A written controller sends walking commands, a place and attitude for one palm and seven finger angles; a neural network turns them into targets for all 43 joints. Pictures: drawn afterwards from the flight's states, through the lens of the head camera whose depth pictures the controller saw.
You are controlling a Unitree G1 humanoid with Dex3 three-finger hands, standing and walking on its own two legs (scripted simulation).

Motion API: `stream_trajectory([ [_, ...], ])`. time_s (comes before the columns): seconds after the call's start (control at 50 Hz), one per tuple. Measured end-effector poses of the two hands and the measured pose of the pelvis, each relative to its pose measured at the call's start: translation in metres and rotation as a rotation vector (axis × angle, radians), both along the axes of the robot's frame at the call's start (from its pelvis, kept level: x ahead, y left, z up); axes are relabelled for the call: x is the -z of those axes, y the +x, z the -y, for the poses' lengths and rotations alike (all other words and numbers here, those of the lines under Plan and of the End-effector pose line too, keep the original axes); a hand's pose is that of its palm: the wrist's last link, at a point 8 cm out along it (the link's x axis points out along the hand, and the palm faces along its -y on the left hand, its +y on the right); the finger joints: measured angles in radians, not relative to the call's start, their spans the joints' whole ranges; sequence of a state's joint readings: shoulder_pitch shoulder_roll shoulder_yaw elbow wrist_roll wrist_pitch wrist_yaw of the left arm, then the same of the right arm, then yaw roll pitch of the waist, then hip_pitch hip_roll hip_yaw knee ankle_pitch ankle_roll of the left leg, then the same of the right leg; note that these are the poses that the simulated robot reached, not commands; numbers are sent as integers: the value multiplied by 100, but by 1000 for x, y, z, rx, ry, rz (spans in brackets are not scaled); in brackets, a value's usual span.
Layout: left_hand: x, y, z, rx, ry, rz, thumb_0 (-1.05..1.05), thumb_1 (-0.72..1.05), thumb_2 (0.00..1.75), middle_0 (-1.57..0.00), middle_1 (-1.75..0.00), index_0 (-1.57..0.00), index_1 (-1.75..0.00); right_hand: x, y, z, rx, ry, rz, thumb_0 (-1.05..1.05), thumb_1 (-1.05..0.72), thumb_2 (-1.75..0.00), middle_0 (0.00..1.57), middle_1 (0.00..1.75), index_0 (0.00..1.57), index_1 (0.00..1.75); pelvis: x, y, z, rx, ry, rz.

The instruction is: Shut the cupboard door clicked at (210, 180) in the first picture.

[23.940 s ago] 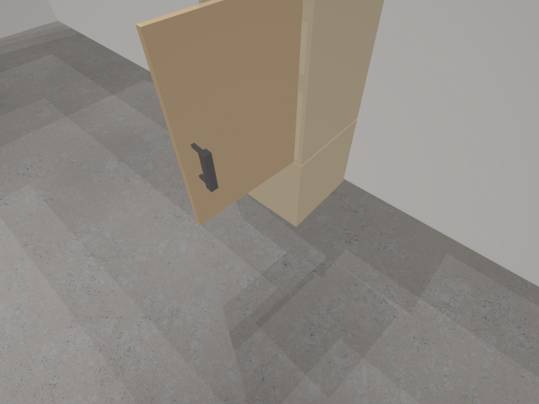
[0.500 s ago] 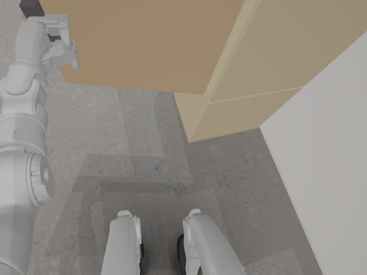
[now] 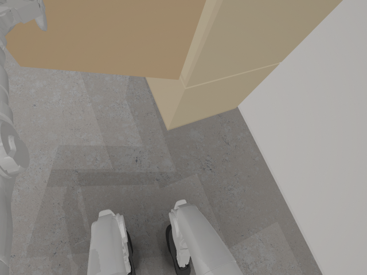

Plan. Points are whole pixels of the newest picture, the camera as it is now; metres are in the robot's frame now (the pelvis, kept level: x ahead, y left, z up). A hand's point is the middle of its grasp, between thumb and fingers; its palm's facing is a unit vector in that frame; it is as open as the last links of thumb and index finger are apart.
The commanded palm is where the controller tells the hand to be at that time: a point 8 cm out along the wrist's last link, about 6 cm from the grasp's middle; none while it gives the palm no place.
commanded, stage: pull the fist back off the door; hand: left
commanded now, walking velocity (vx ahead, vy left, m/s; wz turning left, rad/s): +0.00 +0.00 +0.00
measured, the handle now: out of the picture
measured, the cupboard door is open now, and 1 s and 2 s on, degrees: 69 69 69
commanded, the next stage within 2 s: draw the hand back to the body in 0.94 s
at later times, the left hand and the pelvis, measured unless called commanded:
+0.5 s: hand (32, 14) +0.57 +0.17 +0.09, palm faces +0.17 -0.99 -0.02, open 3.1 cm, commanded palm +0.54 +0.20 +0.08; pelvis +0.01 -0.01 +0.03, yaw +2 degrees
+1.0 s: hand (41, 59) +0.50 +0.16 +0.08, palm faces +0.15 -0.99 -0.03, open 3.1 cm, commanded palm +0.48 +0.20 +0.08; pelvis +0.01 -0.01 +0.04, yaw +4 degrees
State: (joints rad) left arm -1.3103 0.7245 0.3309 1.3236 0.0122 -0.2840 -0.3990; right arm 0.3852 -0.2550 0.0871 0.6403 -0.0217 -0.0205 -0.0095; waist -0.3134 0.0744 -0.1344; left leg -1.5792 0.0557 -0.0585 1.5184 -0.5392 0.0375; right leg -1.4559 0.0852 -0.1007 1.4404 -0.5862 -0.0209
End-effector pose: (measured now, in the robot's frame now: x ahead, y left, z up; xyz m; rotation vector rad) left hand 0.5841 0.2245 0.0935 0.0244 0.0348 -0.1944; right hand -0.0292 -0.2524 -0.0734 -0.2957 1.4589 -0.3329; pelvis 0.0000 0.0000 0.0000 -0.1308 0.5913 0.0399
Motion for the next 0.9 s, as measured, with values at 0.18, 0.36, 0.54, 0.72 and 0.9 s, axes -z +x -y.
stream_trajectory([
  [0.18, 13, 8, 0, -219, -105, 7, 2, 84, 88, -130, -150, -130, -150, 3, -6, -6, -12, 38, -51, 0, -91, -89, 21, 30, 20, 30, 2, 4, 1, 18, 3, -23],
  [0.36, 24, -24, 4, -405, 37, -29, 1, 87, 90, -130, -150, -129, -150, 4, 10, -15, -18, 159, -21, 0, -91, -89, 21, 30, 20, 30, -15, 10, 7, 13, 29, 11],
  [0.54, -4, -44, 3, -353, 9, 11, 2, 90, 90, -130, -150, -130, -150, -9, 36, 8, -61, 126, 31, 0, -91, -89, 21, 30, 20, 30, -30, 16, 14, -13, 40, 57],
  [0.72, 19, -85, 8, -351, -15, -2, 2, 90, 90, -130, -150, -130, -150, -17, 67, 28, -108, 90, 80, 0, -91, -89, 20, 30, 20, 30, -38, 19, 16, -19, 57, 88],
  [0.9, 14, -114, 10, -351, 13, 64, 2, 90, 90, -130, -150, -130, -150, -9, 99, 21, -138, 108, 148, 0, -91, -89, 20, 30, 20, 30, -40, 17, 13, -29, 66, 117],
])
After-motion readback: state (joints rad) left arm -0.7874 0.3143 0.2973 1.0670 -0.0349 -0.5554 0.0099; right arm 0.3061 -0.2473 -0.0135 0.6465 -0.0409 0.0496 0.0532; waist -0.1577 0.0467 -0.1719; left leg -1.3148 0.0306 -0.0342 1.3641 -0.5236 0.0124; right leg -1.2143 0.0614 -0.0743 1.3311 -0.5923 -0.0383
